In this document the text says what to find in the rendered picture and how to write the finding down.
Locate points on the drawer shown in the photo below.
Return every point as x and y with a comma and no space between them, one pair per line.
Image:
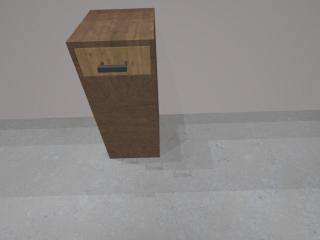
138,59

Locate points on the cabinet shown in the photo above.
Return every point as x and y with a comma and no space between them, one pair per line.
125,107

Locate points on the handle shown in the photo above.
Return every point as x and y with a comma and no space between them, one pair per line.
112,68

